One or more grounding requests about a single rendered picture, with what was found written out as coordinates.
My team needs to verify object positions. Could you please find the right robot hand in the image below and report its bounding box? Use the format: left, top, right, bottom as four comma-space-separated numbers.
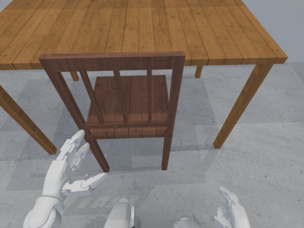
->
214, 186, 251, 228

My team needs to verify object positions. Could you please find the chair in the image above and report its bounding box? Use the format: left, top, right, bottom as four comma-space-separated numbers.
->
39, 51, 186, 172

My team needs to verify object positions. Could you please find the robot left forearm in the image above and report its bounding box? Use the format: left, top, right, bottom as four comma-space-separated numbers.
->
23, 196, 65, 228

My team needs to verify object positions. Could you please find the left robot hand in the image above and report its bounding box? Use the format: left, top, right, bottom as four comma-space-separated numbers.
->
42, 129, 107, 202

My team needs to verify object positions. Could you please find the robot left thigh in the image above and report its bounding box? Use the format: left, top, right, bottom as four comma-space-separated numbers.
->
104, 202, 135, 228

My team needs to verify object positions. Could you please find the table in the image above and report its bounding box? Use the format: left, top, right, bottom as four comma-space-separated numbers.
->
0, 0, 288, 154

